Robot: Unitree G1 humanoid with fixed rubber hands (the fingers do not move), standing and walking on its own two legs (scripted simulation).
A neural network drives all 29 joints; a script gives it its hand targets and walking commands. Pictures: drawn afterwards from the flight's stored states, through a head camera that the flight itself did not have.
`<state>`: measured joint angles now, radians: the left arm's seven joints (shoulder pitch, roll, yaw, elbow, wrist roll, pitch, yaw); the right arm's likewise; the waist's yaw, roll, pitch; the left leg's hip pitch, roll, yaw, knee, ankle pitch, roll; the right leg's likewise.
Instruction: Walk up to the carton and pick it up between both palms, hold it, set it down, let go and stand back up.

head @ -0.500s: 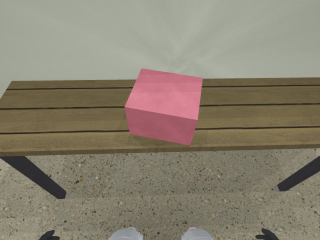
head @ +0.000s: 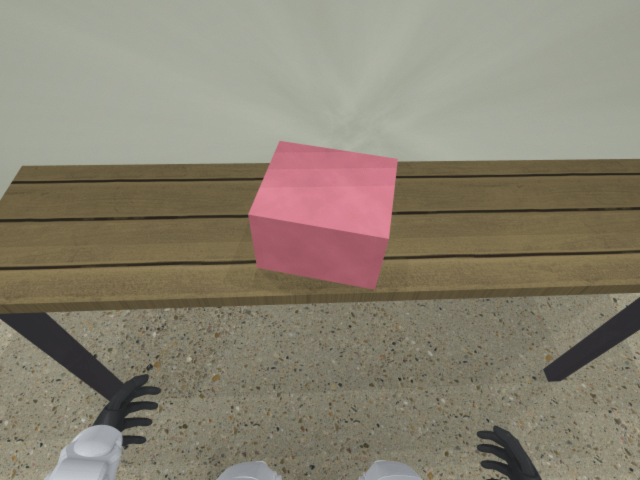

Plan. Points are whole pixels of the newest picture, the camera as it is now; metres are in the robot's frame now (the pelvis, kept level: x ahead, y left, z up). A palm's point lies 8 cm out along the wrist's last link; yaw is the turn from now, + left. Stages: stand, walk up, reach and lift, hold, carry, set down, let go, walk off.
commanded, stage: reach and lift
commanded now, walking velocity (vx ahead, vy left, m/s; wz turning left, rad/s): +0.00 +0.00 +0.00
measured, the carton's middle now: (326, 214) +0.53 -0.02 -0.04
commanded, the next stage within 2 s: none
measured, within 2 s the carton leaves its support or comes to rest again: neither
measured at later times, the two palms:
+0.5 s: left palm (86, 470) +0.14 +0.25 -0.02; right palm (514, 478) +0.13 -0.23 -0.06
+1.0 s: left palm (70, 472) +0.14 +0.27 -0.02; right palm (470, 469) +0.13 -0.16 +0.00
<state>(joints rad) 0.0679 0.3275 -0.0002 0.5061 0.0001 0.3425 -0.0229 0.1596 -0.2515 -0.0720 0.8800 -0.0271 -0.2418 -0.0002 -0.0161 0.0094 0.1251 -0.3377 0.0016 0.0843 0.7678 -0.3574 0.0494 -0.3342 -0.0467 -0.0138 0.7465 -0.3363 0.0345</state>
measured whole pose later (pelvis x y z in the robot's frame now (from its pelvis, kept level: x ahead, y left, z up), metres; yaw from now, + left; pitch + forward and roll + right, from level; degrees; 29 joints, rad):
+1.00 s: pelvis -0.04 +0.01 +0.01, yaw -2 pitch -4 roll -3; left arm 0.21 0.37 0.00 0.38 -0.13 -0.13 -0.11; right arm 0.33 0.02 0.03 0.25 0.14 -0.17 -0.20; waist 0.07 -0.01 0.09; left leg -0.27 0.03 0.09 0.68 -0.35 0.06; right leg -0.21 0.05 0.03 0.56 -0.28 0.01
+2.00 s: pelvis -0.01 +0.02 +0.02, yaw -2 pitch +0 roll -3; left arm -0.03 0.37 -0.03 0.27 -0.22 0.02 -0.13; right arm 0.10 -0.03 0.03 0.35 0.23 -0.22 -0.28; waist 0.06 0.00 0.13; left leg -0.27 0.03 0.09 0.64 -0.36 0.04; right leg -0.20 0.05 0.03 0.50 -0.28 0.02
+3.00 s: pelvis -0.02 +0.01 +0.02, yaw -1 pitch +7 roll -3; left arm -0.78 0.37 -0.03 1.10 -0.22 -0.08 -0.08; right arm -0.63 -0.07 0.02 0.84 0.26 -0.02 -0.26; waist -0.07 -0.02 -0.03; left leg -0.41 0.02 0.08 0.60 -0.31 0.06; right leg -0.34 0.04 0.02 0.47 -0.25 0.02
